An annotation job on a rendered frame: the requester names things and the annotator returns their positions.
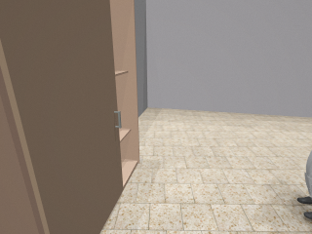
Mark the handle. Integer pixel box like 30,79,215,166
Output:
114,111,122,129

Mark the wardrobe door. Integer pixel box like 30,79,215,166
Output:
0,0,124,234
0,65,45,234

